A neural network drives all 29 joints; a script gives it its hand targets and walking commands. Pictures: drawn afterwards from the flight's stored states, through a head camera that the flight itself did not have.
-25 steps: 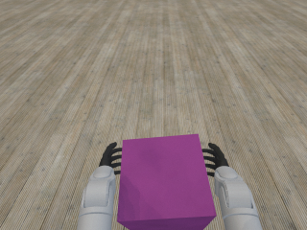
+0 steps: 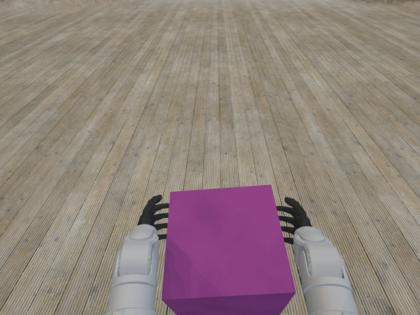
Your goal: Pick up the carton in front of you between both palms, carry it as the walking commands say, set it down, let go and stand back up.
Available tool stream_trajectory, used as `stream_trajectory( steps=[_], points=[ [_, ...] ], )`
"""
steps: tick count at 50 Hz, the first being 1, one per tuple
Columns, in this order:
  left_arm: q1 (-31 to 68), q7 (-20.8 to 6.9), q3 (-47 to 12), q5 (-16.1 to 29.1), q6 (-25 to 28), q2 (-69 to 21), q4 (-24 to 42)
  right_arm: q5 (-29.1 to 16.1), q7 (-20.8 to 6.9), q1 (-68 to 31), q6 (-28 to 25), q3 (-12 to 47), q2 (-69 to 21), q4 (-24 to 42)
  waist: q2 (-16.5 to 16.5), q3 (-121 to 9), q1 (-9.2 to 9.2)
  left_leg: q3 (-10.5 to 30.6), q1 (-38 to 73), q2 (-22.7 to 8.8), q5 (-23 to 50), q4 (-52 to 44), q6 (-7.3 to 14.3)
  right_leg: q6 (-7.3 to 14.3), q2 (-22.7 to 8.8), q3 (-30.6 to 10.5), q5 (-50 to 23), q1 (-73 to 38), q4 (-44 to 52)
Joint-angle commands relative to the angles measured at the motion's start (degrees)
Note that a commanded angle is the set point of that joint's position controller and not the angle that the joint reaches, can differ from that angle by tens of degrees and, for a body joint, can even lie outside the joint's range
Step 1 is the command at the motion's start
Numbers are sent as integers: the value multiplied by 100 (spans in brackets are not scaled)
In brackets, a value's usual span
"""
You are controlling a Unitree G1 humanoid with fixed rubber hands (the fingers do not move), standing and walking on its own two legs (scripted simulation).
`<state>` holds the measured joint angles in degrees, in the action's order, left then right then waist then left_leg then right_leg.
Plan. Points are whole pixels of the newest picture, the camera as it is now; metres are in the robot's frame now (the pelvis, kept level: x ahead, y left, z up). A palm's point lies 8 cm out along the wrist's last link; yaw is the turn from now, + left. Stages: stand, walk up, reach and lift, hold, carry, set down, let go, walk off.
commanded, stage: hold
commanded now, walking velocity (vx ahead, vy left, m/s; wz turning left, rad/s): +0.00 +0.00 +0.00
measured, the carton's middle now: (225, 258) +0.28 +0.00 -0.05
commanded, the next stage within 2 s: set down in 0.40 s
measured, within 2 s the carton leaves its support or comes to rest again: neither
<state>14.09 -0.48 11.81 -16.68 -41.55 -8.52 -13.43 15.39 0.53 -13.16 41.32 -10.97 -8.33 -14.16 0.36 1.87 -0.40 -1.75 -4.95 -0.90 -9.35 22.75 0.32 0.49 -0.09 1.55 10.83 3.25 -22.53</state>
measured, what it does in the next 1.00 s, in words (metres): stands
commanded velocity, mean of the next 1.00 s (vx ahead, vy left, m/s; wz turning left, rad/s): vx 0.00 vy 0.00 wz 0.00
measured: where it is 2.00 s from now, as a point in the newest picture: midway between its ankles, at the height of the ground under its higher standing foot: outside the picture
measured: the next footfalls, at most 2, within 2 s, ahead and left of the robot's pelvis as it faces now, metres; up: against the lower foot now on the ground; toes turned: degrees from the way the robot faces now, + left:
none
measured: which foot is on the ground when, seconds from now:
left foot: down 0.00-1.00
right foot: down 0.00-1.00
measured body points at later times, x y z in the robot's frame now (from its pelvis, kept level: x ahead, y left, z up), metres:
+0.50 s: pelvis +0.00 +0.01 +0.00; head -0.08 +0.02 +0.44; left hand +0.30 +0.16 +0.05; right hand +0.29 -0.15 +0.04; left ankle +0.05 +0.11 -0.74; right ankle +0.03 -0.11 -0.74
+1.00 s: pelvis +0.00 -0.01 -0.05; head +0.16 -0.02 +0.37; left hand +0.35 +0.14 -0.12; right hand +0.35 -0.16 -0.13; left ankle +0.05 +0.12 -0.74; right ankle +0.03 -0.11 -0.74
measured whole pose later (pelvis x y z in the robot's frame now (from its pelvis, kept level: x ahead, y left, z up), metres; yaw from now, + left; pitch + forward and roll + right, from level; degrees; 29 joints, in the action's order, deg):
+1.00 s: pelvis +0.00 -0.01 -0.05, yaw -3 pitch +21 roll +1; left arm 24.5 4.5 23.3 -15.9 -8.2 -11.8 -29.1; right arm 15.7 3.2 -24.8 8.4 -19.0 -8.4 -31.9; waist 0.3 -0.2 -1.9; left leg 3.2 -49.8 1.3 -14.3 45.3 -1.3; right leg 1.1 2.3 -1.8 17.5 50.0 -46.8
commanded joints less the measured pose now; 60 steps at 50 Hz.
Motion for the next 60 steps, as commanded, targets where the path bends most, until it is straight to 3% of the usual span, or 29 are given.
stream_trajectory(
  steps=[1,11,19,25,29,33,37,40,44,47,50,51,55,60],
  points=[
    [2631,-1538,-2687,1310,217,-5359,-234,-1334,-1495,-3052,-254,2629,-5467,50,49,-827,24,581,323,490,-606,-313,145,158,333,-681,781,517,568],
    [3203,-1750,-2626,1323,270,-5627,-618,-1318,-1697,-3637,-367,2492,-5705,-355,-12,-854,14,657,236,434,-1441,-302,111,253,273,-663,1522,656,520],
    [3212,-1717,-2379,1213,223,-5617,-890,-1277,-1741,-3766,-316,2301,-5627,-563,-267,-709,-32,811,-82,269,-1691,-617,136,134,352,-567,1125,311,284],
    [3287,-1641,-2217,1203,248,-5609,-889,-1174,-1682,-3773,-321,2195,-5499,-513,-165,-715,6,825,-2,231,-1199,-571,110,133,368,-570,806,293,234],
    [3475,-1554,-1674,947,454,-5484,-1347,-808,-1606,-3841,-543,1659,-5261,-954,-91,-585,56,758,-1,279,-819,-282,77,193,361,-576,779,647,116],
    [3476,-1292,-715,370,973,-5035,-2029,-222,-1443,-3910,-1087,767,-4642,-1586,-84,-521,35,754,-484,346,-440,262,98,241,365,-572,599,1366,-319],
    [2993,-1002,-239,-79,1790,-4420,-2267,193,-1289,-3472,-1906,361,-3937,-1864,-51,-1020,-54,771,-1151,444,862,916,36,149,480,-595,-500,2103,-947],
    [2862,-902,-522,10,2507,-4385,-2192,96,-1219,-3278,-2604,629,-3823,-1962,-70,-2048,-74,729,-1384,546,1876,1465,-96,53,579,-637,-1255,2599,-1417],
    [3050,-827,-1434,463,3280,-4836,-1991,-380,-1101,-3631,-3427,1652,-4141,-1802,-84,-3707,-86,752,-1732,663,2797,2215,-169,22,657,-670,-2114,3017,-2085],
    [3114,-752,-1891,609,3690,-4881,-1978,-640,-971,-3904,-3844,2326,-4271,-1665,1,-4734,-168,632,-2576,764,2653,2741,-150,6,623,-751,-2640,3171,-2600],
    [3567,-684,-2336,874,3902,-4556,-1666,-730,-800,-4095,-3973,2608,-4235,-1576,143,-5749,-95,512,-4004,850,1993,3121,-237,-65,520,-828,-3128,2695,-3156],
    [3802,-667,-2324,879,3939,-4406,-1638,-671,-732,-4112,-4005,2504,-4265,-1661,232,-5889,-38,493,-4110,817,1554,3213,-218,-129,538,-772,-2326,3105,-3144],
    [3860,-638,-2235,861,3795,-4372,-1803,-652,-639,-4255,-3765,2600,-4291,-1647,337,-5745,-185,326,-5322,905,786,3611,-218,-241,583,-749,-1888,3475,-3600],
    [4395,-696,-1515,637,3325,-4627,-2335,-612,-805,-5146,-3335,2339,-4235,-2042,424,-4986,-281,200,-6364,955,-616,4033,-163,-211,704,-671,238,4683,-3800]
  ],
)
